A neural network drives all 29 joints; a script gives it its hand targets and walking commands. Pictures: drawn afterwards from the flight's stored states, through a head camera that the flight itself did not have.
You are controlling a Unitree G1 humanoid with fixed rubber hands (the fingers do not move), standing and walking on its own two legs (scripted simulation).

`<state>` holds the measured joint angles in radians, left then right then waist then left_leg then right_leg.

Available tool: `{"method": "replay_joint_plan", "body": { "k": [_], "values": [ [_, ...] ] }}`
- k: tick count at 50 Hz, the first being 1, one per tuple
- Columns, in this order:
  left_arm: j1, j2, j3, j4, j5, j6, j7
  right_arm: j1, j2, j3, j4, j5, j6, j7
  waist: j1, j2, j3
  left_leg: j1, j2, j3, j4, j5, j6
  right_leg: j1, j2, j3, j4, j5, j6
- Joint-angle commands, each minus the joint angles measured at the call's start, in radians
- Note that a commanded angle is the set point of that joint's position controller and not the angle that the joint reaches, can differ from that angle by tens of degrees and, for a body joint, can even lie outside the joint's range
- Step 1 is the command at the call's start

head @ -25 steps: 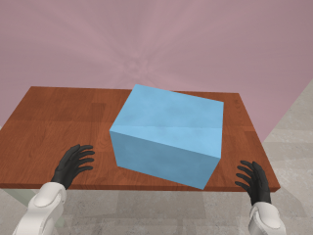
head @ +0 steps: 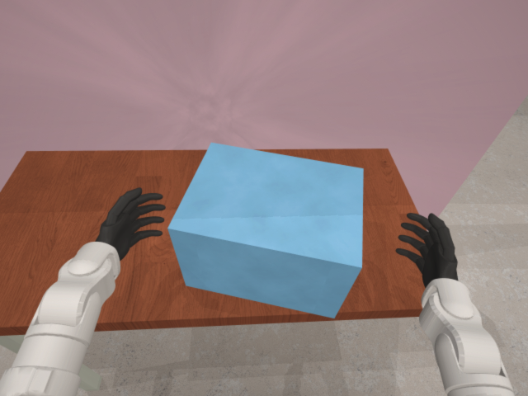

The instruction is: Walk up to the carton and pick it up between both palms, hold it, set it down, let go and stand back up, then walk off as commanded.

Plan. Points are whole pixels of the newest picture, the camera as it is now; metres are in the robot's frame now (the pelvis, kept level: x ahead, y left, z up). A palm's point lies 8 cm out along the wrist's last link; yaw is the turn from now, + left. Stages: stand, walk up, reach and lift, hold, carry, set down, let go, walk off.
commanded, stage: reach and lift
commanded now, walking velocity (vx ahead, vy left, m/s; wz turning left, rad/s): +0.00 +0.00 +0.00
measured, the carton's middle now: (271, 229) +0.41 -0.01 -0.01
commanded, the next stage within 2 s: none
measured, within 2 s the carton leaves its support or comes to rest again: neither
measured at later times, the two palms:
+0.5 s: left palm (121, 188) +0.40 +0.22 +0.11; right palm (436, 239) +0.31 -0.24 +0.09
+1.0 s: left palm (139, 208) +0.41 +0.21 +0.06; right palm (431, 253) +0.32 -0.26 +0.04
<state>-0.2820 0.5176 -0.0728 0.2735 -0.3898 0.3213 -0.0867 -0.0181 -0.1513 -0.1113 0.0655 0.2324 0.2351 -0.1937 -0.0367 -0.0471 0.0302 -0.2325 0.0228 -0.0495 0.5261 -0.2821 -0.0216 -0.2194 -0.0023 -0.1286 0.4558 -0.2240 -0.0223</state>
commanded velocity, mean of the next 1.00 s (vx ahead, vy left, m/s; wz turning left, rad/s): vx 0.00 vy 0.00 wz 0.00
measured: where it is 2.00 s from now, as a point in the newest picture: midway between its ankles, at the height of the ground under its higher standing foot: outside the picture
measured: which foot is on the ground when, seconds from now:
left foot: down 0.00-1.00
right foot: down 0.00-1.00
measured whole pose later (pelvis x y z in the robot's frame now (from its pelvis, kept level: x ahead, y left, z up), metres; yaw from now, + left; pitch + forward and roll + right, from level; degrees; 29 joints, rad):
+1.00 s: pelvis +0.00 +0.00 +0.00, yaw +0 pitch +4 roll -1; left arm -0.71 0.43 -0.13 1.15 -0.36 -0.13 -0.09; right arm -0.47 -0.19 -0.11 0.86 0.25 -0.07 -0.15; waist -0.11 -0.02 -0.04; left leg -0.34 0.02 -0.05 0.54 -0.27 -0.02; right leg -0.33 0.00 -0.13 0.46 -0.21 -0.02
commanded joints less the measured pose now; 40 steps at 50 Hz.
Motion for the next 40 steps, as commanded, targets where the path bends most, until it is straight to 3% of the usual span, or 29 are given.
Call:
{"method": "replay_joint_plan", "body": {
  "k": [1, 2, 6, 15, 20, 24, 32, 40],
  "values": [
    [-0.524, 0.208, 0.212, -0.148, 0.053, -0.036, -0.009, -0.479, -0.218, -0.098, -0.098, 0.049, -0.024, 0.006, -0.100, 0.146, -0.373, 0.012, -0.028, 0.053, -0.157, 0.358, 0.011, 0.297, -0.006, 0.177, -0.047, 0.469, 0.027],
    [-0.464, 0.198, 0.216, -0.129, 0.063, -0.035, -0.011, -0.431, -0.209, -0.086, -0.081, 0.052, -0.027, 0.007, -0.095, 0.138, -0.362, 0.026, -0.028, 0.050, -0.157, 0.376, 0.011, 0.306, -0.002, 0.173, -0.048, 0.490, 0.030],
    [-0.578, 0.204, 0.211, -0.105, 0.063, -0.035, -0.009, -0.528, -0.231, -0.107, -0.036, 0.051, -0.029, 0.012, -0.123, 0.152, -0.412, 0.043, -0.032, 0.046, -0.141, 0.408, 0.002, 0.286, 0.005, 0.163, -0.046, 0.527, 0.032],
    [-0.713, 0.189, 0.172, -0.026, 0.075, -0.041, 0.005, -0.678, -0.271, -0.119, 0.104, 0.054, -0.058, 0.029, -0.152, 0.184, -0.497, 0.135, -0.031, 0.032, -0.106, 0.483, -0.022, 0.216, 0.026, 0.133, -0.063, 0.536, 0.025],
    [-0.799, 0.172, 0.130, 0.079, 0.069, -0.056, 0.010, -0.778, -0.286, -0.116, 0.208, 0.060, -0.078, 0.043, -0.166, 0.199, -0.498, 0.155, -0.027, 0.022, -0.089, 0.481, -0.032, 0.156, 0.034, 0.119, -0.065, 0.498, 0.020],
    [-0.812, 0.158, 0.112, 0.176, 0.080, -0.079, 0.006, -0.816, -0.288, -0.095, 0.262, 0.063, -0.104, 0.050, -0.158, 0.191, -0.488, 0.154, -0.030, 0.023, -0.080, 0.481, -0.034, 0.135, 0.037, 0.119, -0.072, 0.487, 0.015],
    [-0.871, 0.129, 0.060, 0.324, 0.077, -0.212, -0.003, -0.860, -0.249, -0.066, 0.397, 0.034, -0.194, 0.054, -0.163, 0.184, -0.490, 0.134, -0.026, 0.018, -0.061, 0.446, -0.036, 0.077, 0.037, 0.112, -0.066, 0.427, 0.013],
    [-0.964, 0.097, -0.035, 0.527, 0.041, -0.401, -0.001, -0.951, -0.187, -0.035, 0.531, -0.004, -0.303, 0.056, -0.178, 0.154, -0.483, 0.041, -0.028, 0.012, -0.050, 0.293, -0.023, 0.006, 0.022, 0.107, -0.041, 0.310, 0.019]
  ]
}}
